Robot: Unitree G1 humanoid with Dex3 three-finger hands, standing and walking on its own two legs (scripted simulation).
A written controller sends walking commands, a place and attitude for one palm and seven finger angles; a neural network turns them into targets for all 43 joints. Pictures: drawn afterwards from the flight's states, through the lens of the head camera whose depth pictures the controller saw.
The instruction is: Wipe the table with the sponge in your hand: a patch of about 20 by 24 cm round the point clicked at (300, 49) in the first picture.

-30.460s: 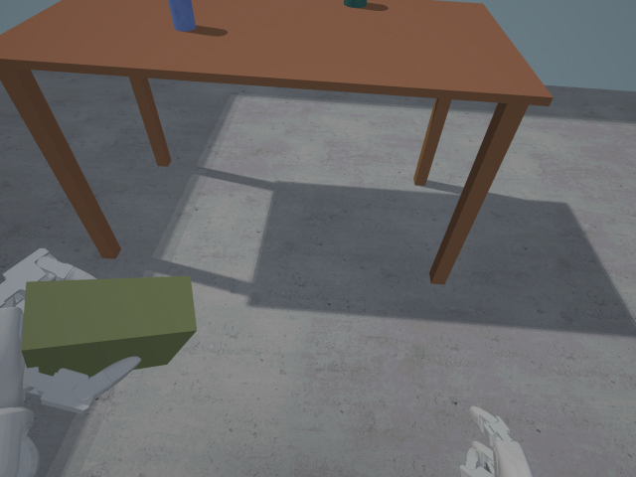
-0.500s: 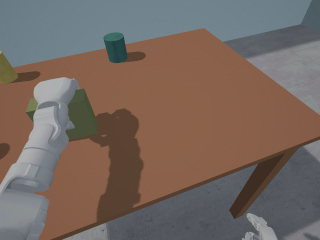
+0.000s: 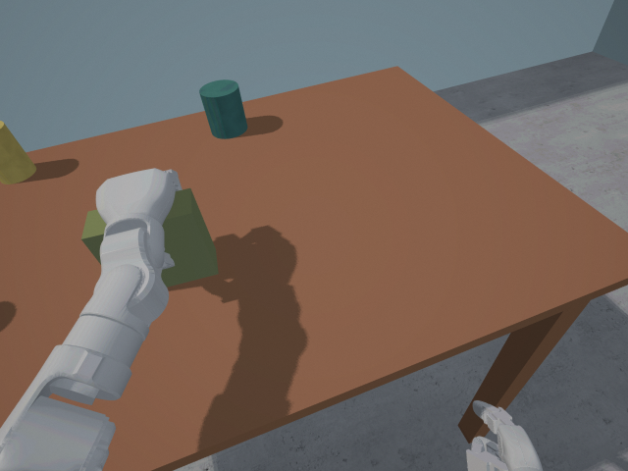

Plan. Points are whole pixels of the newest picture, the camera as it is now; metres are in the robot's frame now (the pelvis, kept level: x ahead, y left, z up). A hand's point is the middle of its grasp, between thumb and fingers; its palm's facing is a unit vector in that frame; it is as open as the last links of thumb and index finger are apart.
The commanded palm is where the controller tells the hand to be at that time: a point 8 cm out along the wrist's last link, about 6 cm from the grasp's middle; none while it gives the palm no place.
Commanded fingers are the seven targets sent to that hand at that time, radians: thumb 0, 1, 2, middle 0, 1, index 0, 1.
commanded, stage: wipe back along the middle lane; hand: left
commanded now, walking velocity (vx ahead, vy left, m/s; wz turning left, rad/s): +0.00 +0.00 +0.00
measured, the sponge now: (163, 254) +0.37 +0.26 +0.09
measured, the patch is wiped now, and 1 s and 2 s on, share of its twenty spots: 0.55 0.60 0.65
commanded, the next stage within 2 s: slide across to the third lane in 1.42 s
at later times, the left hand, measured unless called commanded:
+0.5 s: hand (163, 252) +0.33 +0.23 +0.14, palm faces +0.05 -0.02 -1.00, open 9.9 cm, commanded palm +0.29 +0.22 +0.17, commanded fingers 0.00 0.10 1.30 -1.20 -1.60 -1.20 -1.60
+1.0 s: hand (165, 281) +0.29 +0.21 +0.14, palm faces +0.15 -0.07 -0.99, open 9.9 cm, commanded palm +0.24 +0.20 +0.16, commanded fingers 0.00 0.10 1.30 -1.20 -1.60 -1.20 -1.60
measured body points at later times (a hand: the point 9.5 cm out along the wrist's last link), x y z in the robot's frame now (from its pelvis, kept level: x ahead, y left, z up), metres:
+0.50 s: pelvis -0.02 -0.02 +0.00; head -0.04 -0.07 +0.45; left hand +0.32 +0.23 +0.19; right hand +0.21 -0.23 -0.09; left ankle +0.00 +0.09 -0.74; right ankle -0.03 -0.11 -0.74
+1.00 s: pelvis -0.02 -0.02 +0.00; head -0.05 -0.07 +0.44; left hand +0.27 +0.21 +0.19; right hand +0.22 -0.24 -0.08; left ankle +0.00 +0.09 -0.74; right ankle -0.03 -0.11 -0.74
